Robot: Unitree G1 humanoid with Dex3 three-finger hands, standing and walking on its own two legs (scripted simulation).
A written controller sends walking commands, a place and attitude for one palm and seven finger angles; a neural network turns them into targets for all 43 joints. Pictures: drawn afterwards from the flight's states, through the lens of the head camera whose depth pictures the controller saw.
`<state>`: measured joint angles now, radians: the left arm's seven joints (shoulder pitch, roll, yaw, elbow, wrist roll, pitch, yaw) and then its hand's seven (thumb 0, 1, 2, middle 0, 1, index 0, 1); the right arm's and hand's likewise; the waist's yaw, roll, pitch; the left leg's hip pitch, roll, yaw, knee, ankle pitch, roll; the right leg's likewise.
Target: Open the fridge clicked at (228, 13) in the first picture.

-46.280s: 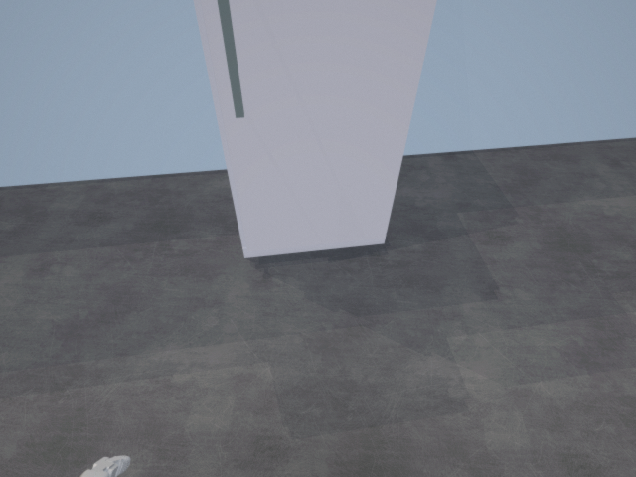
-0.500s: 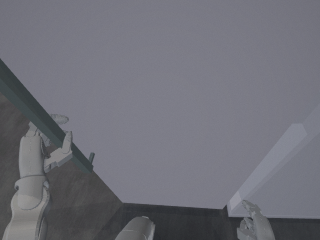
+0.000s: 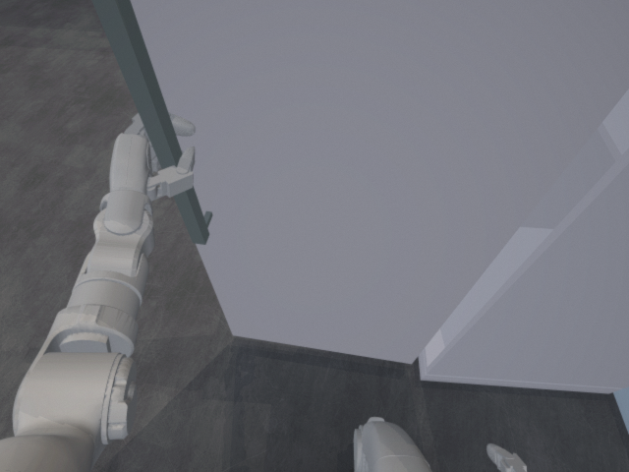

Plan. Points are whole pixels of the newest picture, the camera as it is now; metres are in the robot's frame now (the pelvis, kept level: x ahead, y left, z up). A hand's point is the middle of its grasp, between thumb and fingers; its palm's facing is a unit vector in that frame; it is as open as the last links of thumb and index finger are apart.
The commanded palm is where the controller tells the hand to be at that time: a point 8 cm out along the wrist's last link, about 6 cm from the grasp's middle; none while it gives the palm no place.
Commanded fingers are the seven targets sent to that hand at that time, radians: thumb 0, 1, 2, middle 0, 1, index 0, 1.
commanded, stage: stop walking and hold the door back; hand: left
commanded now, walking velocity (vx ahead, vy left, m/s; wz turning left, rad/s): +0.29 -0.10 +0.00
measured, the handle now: (169, 127) +0.49 +0.20 +0.15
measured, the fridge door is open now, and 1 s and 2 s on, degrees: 85 82 82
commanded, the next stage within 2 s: loosen the grip on the handle in 0.90 s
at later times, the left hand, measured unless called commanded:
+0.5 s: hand (190, 145) +0.50 +0.19 +0.11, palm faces +0.12 -0.98 -0.15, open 6.0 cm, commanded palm +0.45 +0.26 +0.10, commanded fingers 0.00 0.90 0.90 -0.45 -1.40 -0.45 -1.40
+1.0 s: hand (185, 164) +0.47 +0.19 +0.10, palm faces +0.08 -0.97 -0.24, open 5.7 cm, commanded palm +0.44 +0.25 +0.10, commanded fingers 0.00 0.78 0.84 -0.45 -1.40 -0.45 -1.40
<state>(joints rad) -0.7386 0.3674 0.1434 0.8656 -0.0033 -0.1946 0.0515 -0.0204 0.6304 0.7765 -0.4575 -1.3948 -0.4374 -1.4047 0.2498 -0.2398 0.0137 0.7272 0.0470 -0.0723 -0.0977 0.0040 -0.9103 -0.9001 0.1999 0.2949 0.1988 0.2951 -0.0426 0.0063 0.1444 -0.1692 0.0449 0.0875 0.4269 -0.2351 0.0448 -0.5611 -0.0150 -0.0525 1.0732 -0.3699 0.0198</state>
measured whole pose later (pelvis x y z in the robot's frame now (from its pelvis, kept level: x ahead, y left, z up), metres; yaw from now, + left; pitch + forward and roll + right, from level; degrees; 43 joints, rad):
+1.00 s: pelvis +0.02 +0.03 -0.01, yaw -11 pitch +0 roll -2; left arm -0.45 0.42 0.30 0.57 -0.01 -0.19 0.03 -0.07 0.63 0.75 -0.46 -1.40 -0.43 -1.40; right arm 0.18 -0.24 0.04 0.64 0.02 -0.05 -0.11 0.01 -0.91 -0.90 0.21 0.30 0.20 0.30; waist -0.07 0.00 0.10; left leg -0.34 0.07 0.14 0.56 -0.22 0.04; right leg -0.21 0.00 -0.04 0.52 -0.30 0.02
